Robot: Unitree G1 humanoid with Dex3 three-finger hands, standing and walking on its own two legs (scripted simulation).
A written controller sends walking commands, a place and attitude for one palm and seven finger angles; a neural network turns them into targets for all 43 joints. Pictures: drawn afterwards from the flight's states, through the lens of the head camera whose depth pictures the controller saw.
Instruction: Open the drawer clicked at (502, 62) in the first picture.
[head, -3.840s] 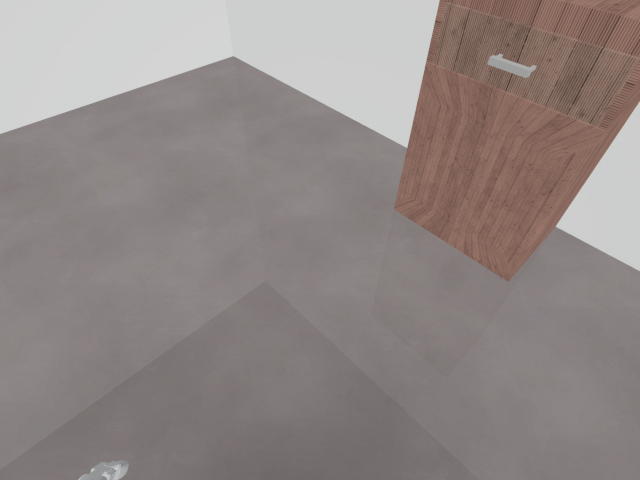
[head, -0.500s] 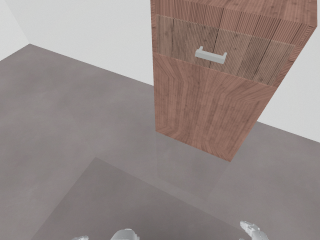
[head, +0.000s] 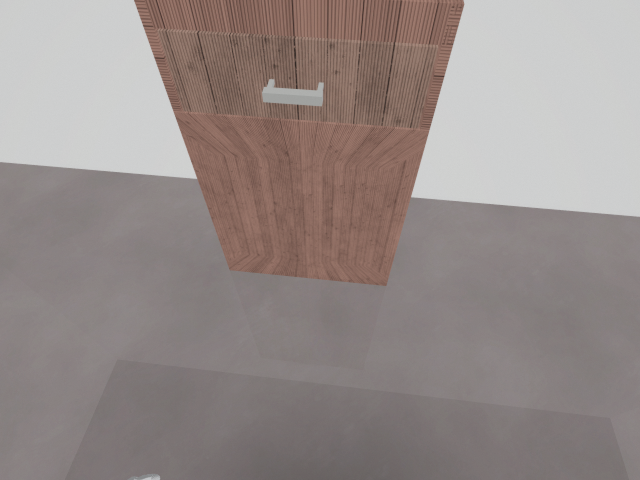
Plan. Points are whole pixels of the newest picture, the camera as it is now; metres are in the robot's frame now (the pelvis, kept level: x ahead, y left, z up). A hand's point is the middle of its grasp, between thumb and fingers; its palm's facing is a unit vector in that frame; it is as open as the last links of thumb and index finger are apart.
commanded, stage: take the last steps up to it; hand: left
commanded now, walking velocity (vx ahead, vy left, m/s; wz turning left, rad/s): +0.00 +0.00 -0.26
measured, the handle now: (294, 90) +0.80 +0.08 +0.02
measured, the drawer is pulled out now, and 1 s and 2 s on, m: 0.00 0.00 0.00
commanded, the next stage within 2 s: come to a stop and stand still in 0.86 s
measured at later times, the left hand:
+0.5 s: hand out of the picture +0.11 +0.18 -0.17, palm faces -0.09 -0.98 -0.16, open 7.3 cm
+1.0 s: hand (273, 418) +0.22 +0.08 -0.16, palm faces -0.05 -0.98 -0.20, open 7.2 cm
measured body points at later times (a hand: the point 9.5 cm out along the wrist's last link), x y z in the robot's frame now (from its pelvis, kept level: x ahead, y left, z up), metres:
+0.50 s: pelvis +0.05 +0.00 +0.01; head +0.06 +0.02 +0.46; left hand +0.12 +0.24 -0.15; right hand +0.02 -0.23 -0.13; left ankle +0.04 +0.11 -0.73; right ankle +0.01 -0.12 -0.66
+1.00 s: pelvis +0.19 -0.09 +0.01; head +0.20 -0.10 +0.46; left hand +0.23 +0.13 -0.14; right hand +0.20 -0.33 -0.15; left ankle +0.24 +0.03 -0.69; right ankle +0.17 -0.18 -0.73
